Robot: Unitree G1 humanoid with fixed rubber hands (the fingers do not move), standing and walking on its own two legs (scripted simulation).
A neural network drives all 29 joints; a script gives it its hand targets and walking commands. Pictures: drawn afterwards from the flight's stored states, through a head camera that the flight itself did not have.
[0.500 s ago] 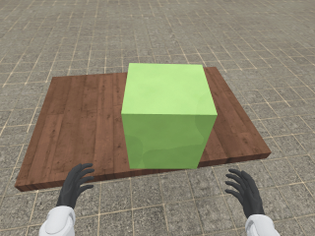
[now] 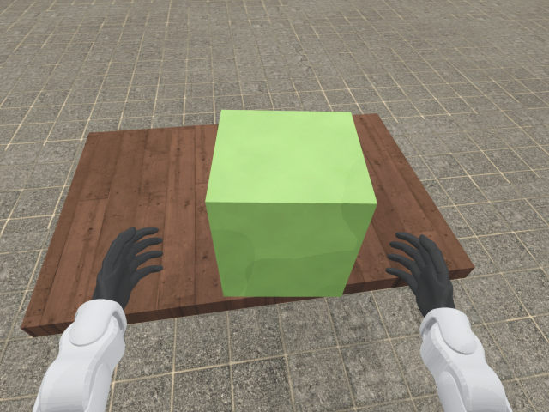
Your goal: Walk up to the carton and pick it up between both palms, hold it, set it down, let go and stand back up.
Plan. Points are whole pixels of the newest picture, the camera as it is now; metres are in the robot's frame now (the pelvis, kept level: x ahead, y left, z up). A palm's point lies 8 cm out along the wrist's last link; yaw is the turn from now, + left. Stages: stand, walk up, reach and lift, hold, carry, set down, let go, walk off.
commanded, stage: reach and lift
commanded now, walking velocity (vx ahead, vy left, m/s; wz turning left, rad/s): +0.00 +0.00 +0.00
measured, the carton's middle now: (284, 208) +0.42 +0.00 +0.05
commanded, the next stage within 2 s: none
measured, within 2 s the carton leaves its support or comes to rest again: neither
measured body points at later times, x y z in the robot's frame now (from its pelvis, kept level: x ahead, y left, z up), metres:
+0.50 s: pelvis -0.02 +0.00 +0.00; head -0.01 +0.01 +0.45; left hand +0.34 +0.22 +0.13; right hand +0.34 -0.21 +0.12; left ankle -0.02 +0.12 -0.75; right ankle -0.02 -0.11 -0.75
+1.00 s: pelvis -0.01 +0.00 +0.00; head -0.01 +0.01 +0.45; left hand +0.41 +0.22 +0.18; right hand +0.41 -0.21 +0.17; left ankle -0.02 +0.12 -0.75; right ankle -0.02 -0.11 -0.75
